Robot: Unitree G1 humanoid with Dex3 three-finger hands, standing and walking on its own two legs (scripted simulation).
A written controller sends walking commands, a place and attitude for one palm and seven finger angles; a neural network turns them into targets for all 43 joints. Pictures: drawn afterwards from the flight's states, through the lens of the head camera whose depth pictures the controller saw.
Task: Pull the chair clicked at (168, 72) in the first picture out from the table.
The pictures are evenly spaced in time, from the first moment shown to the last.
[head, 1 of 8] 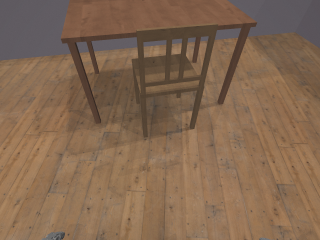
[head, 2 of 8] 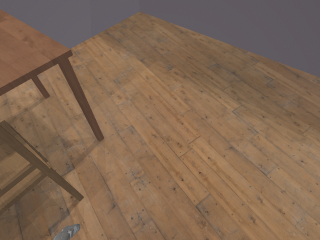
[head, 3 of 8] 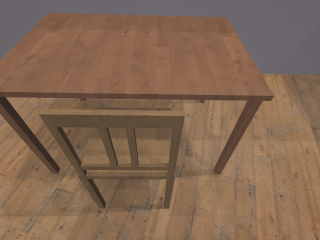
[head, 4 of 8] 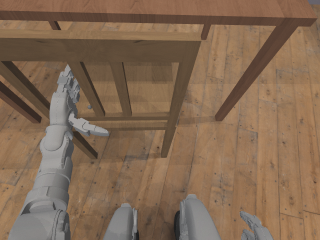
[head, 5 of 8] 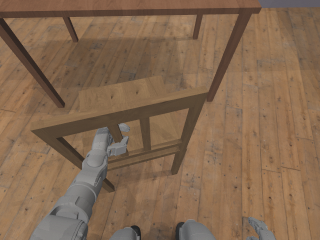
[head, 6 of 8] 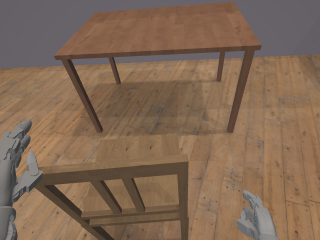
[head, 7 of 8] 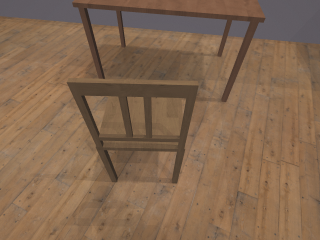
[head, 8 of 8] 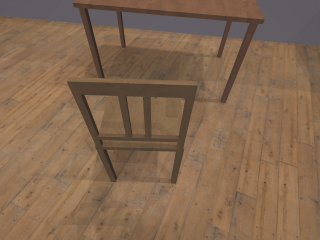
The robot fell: no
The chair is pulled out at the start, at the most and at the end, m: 0.00 0.62 0.61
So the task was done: yes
